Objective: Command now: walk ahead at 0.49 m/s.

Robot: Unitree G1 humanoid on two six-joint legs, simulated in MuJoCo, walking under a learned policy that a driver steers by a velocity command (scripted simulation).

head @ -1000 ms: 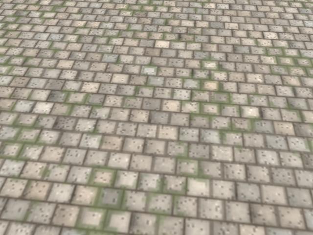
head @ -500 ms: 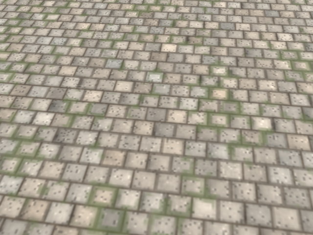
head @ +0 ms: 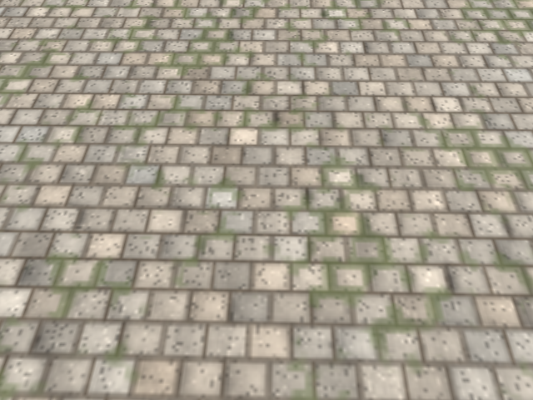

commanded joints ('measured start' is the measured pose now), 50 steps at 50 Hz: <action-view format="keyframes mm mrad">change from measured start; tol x32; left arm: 1 -66 36 2 -58 -5 -12 -10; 12 352 259 75 16 0 -23 -38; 50 115 52 36 11 -22 28 -2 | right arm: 1 -37 -175 -32 -60 12 -12 -15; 33 -420 -75 -3 -221 16 -4 33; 39 111 -291 -85 -75 4 3 21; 50 -114 -121 -40 -74 -22 -32 -5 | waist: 1 12 63 61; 12 158 -277 -372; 32 127 -27 87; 39 -17 330 -371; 50 62 79 32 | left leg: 1 -128 264 -137 -147 30 151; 10 5 250 -81 361 366 54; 13 -678 85 -161 1079 -383 -16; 34 -552 155 -53 273 135 -7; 37 -118 83 9 255 106 54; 39 504 472 -687 167 -111 278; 50 -60 328 -81 -125 170 132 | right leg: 1 98 25 -33 -162 132 16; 10 547 92 -59 -344 -60 -107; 12 1075 -261 666 -519 -268 -326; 18 575 -87 196 -667 -35 -222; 37 733 -44 -52 -283 539 -126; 40 -6 178 94 480 -554 -51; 50 2 8 88 184 -64 -29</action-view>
